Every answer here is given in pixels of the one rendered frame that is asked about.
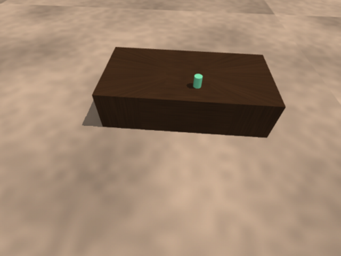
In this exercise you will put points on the can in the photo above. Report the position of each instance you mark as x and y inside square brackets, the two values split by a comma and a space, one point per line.
[197, 81]

